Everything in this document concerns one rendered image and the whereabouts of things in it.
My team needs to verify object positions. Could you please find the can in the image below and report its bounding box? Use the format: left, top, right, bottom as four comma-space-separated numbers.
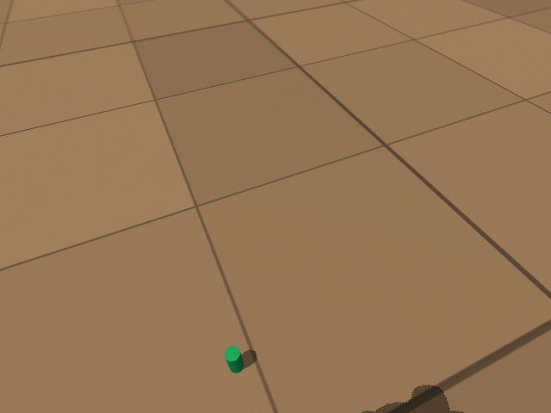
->
225, 345, 244, 373

